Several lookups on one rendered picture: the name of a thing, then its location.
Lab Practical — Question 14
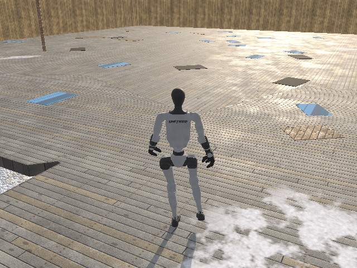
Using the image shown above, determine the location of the robot right forearm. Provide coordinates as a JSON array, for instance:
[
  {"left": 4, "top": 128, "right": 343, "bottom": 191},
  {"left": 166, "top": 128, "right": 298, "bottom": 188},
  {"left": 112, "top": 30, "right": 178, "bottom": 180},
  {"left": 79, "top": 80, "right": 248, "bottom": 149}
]
[{"left": 201, "top": 135, "right": 213, "bottom": 157}]

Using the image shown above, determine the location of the robot right hand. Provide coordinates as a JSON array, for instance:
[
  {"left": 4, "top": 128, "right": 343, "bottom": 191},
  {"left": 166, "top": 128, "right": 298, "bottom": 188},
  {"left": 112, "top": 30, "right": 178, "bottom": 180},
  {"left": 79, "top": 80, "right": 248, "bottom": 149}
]
[{"left": 202, "top": 155, "right": 215, "bottom": 168}]

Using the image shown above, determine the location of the robot left hand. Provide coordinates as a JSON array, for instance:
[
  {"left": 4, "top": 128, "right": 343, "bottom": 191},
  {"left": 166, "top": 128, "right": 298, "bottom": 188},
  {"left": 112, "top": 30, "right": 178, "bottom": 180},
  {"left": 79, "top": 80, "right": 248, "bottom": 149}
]
[{"left": 148, "top": 147, "right": 161, "bottom": 156}]

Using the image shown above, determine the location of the robot left forearm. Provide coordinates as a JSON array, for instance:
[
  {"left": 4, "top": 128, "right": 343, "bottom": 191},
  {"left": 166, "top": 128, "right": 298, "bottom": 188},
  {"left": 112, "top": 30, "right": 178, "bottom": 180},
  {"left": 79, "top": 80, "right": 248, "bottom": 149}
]
[{"left": 149, "top": 134, "right": 157, "bottom": 150}]

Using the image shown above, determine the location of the robot right upper arm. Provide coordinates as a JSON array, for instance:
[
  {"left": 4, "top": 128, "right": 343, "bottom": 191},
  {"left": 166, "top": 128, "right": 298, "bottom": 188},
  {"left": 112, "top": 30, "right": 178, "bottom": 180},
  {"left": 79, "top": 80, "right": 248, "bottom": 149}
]
[{"left": 190, "top": 112, "right": 206, "bottom": 143}]

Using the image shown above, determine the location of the robot right foot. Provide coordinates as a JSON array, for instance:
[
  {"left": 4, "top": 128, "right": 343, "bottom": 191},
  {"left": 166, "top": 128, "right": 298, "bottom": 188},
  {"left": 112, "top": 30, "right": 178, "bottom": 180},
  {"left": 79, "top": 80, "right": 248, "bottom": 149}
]
[{"left": 196, "top": 211, "right": 205, "bottom": 221}]

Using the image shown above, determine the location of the robot foot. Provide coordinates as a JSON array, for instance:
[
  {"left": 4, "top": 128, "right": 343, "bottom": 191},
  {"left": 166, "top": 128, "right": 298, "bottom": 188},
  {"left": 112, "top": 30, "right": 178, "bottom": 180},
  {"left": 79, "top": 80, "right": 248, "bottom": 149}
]
[
  {"left": 196, "top": 211, "right": 205, "bottom": 221},
  {"left": 172, "top": 213, "right": 181, "bottom": 227}
]

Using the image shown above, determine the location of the robot left upper arm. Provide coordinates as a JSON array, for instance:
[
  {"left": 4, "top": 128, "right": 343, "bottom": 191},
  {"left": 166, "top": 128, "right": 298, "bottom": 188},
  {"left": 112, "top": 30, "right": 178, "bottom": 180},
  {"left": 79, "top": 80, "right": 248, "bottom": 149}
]
[{"left": 151, "top": 112, "right": 167, "bottom": 142}]

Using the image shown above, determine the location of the robot left foot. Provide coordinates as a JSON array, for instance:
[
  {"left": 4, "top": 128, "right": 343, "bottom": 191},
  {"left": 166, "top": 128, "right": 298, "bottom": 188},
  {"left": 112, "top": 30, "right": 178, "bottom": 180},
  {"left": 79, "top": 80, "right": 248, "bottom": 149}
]
[{"left": 172, "top": 213, "right": 181, "bottom": 227}]

